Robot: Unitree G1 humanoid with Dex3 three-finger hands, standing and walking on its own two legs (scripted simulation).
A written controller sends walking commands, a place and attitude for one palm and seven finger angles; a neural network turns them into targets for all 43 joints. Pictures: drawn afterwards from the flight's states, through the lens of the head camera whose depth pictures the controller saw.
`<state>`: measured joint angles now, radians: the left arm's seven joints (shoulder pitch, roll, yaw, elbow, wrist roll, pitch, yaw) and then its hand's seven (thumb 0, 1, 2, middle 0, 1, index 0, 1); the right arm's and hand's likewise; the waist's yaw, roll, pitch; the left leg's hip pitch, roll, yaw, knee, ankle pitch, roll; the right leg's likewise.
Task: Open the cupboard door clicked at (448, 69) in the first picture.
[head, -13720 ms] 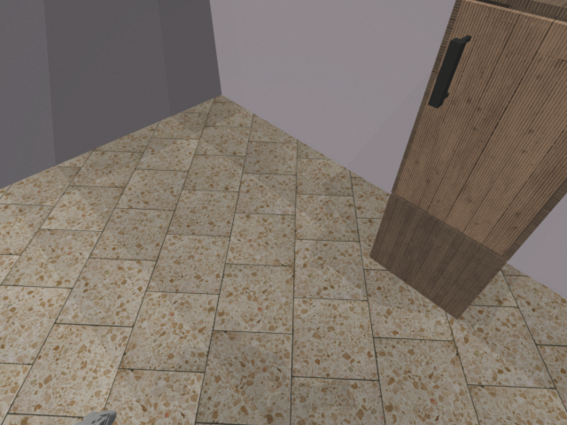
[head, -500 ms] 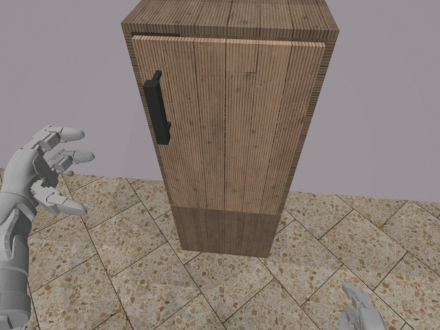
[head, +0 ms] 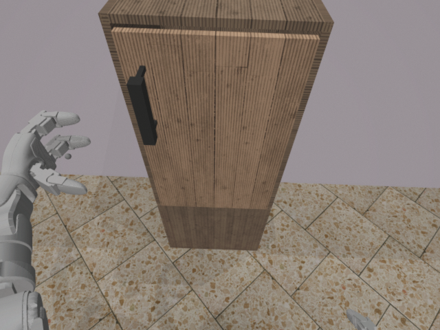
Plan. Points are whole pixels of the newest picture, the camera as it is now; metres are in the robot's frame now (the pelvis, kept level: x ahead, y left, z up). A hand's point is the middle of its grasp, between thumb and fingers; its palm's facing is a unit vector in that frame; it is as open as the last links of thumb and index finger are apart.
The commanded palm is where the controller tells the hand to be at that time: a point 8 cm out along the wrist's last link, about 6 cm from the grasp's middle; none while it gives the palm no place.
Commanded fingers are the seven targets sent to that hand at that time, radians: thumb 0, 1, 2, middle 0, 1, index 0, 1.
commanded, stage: move the hooked fingers beside the handle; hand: left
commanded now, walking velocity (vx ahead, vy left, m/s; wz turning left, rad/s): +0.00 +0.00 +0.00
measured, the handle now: (146, 106) +0.52 +0.17 +0.12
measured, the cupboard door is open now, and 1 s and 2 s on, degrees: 0 0 0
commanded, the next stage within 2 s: slide the fingers in behind the handle in 1.94 s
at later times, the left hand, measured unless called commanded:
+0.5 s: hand (93, 133) +0.42 +0.25 +0.13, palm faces +0.00 -1.00 +0.01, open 14.0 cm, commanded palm +0.40 +0.30 +0.13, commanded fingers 0.00 -0.50 0.30 -0.30 -1.20 -0.30 -1.20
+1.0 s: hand (108, 115) +0.48 +0.23 +0.13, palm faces +0.02 -1.00 +0.02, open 14.0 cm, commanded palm +0.45 +0.29 +0.12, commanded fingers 0.00 -0.50 0.30 -0.30 -1.20 -0.30 -1.20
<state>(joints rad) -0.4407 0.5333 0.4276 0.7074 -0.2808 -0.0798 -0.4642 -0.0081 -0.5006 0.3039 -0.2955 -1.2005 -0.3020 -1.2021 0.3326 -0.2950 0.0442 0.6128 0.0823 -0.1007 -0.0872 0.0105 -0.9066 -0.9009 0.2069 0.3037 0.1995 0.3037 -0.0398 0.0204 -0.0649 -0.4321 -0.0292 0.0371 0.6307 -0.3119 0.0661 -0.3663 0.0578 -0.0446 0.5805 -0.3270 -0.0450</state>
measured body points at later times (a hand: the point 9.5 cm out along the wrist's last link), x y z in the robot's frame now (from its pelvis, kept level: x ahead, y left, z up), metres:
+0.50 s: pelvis +0.00 +0.03 +0.00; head +0.04 +0.04 +0.45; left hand +0.42 +0.30 +0.13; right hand +0.09 -0.23 -0.11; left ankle +0.00 +0.08 -0.73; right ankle -0.02 -0.09 -0.73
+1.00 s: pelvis -0.01 +0.00 -0.01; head +0.06 +0.01 +0.44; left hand +0.47 +0.29 +0.13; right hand -0.01 -0.28 -0.12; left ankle +0.00 +0.08 -0.73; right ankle -0.02 -0.09 -0.73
